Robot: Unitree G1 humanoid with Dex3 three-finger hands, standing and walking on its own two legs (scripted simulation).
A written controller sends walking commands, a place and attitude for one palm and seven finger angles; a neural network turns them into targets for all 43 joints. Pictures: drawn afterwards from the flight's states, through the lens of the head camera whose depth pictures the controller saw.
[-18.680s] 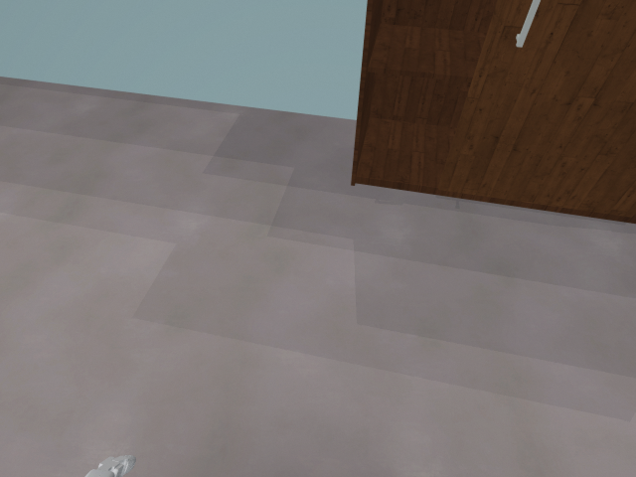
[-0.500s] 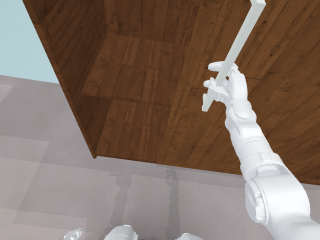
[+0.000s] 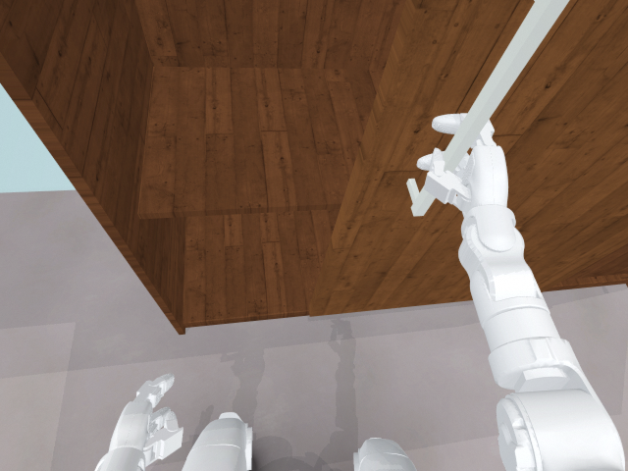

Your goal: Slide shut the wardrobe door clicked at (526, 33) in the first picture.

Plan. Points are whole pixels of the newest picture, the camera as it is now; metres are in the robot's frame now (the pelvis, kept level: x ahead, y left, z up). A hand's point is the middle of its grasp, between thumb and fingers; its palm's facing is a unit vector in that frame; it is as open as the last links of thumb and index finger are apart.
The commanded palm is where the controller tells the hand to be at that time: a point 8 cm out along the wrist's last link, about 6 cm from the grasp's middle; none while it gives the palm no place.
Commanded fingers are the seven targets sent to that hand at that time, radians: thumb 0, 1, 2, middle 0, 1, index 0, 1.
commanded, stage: step sideways, sliding the door along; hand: right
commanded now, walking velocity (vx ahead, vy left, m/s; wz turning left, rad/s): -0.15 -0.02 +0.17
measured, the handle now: (460, 123) +0.49 -0.17 +0.14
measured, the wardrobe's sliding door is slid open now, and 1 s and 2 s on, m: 0.38 0.17 0.00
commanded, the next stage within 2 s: none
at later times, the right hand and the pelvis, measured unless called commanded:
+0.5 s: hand (374, 178) +0.43 -0.06 +0.10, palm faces +0.10 +0.99 -0.13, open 5.9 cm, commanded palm +0.39 -0.01 +0.10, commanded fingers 0.00 -0.90 -0.90 0.45 1.40 0.45 1.40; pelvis +0.06 +0.04 +0.02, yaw -3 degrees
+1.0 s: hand (277, 188) +0.40 +0.05 +0.10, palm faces -0.22 +0.97 -0.09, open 5.7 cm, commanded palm +0.39 +0.04 +0.10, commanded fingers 0.00 -0.90 -0.90 0.45 1.40 0.45 1.40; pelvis +0.06 +0.07 +0.02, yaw +2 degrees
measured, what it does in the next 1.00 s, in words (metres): steps on the spot: right foot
